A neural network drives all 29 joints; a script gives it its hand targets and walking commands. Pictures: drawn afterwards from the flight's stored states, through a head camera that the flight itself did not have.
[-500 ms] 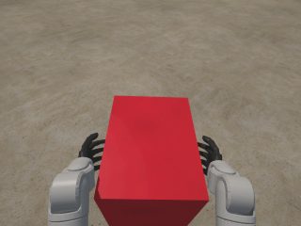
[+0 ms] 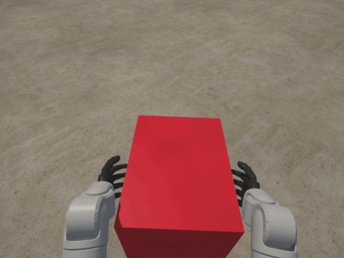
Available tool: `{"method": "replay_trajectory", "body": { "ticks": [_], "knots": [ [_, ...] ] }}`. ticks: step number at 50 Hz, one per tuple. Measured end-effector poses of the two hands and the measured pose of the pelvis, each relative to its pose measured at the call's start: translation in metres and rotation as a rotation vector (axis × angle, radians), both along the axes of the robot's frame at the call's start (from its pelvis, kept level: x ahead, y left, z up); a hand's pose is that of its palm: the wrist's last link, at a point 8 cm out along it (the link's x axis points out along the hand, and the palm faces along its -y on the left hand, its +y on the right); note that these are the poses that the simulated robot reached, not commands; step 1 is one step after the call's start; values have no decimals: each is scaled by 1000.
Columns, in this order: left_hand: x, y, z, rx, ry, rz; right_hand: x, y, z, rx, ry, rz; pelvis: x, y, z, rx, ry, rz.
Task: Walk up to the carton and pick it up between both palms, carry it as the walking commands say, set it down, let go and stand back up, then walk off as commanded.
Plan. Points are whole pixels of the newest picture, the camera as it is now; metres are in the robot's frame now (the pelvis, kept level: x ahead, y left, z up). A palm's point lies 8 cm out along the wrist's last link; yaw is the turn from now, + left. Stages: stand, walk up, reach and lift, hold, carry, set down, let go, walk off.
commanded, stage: carry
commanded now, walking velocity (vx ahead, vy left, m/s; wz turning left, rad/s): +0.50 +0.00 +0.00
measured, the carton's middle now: (176, 189) +0.31 +0.00 -0.01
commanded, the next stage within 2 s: none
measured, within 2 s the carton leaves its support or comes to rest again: neither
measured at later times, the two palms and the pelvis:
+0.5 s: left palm (122, 83) +0.63 +0.19 +0.08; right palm (214, 93) +0.60 -0.11 +0.08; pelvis +0.36 +0.07 +0.01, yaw -4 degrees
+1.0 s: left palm (135, 37) +0.98 +0.21 +0.08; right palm (203, 40) +0.99 -0.09 +0.08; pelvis +0.72 +0.05 +0.01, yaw +0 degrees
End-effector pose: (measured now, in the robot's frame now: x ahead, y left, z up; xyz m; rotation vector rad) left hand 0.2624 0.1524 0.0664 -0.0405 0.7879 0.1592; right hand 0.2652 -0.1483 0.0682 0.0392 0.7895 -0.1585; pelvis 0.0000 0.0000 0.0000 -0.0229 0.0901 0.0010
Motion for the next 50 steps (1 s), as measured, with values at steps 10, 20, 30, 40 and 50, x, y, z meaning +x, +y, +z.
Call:
{"method": "replay_trajectory", "body": {
  "ticks": [10, 20, 30, 40, 50],
  "knots": [
    [138, 31, 16, -1, -58, 22, 143, 31, 14, 3, -59, 22, 143, 27, 6, 14, -15, 7],
    [303, 48, 9, -23, -24, -56, 283, 48, 11, -22, -24, -56, 294, 64, 5, 19, -24, -62],
    [444, 34, 16, -17, -63, -94, 414, 35, 19, -9, -63, -98, 432, 59, 7, 8, -20, -65],
    [591, 28, 1, 1, -23, -10, 587, 28, 0, 3, -22, -13, 588, 30, -5, 0, -3, -4],
    [713, 55, 17, 13, -30, 36, 723, 55, 11, 20, -32, 33, 719, 48, 12, 19, -11, 5]
  ]
}}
